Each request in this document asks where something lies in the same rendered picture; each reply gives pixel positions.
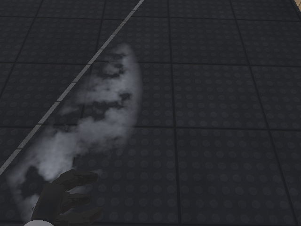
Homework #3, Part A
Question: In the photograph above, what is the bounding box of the left robot hand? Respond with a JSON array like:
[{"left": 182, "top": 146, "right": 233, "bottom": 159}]
[{"left": 30, "top": 169, "right": 103, "bottom": 226}]

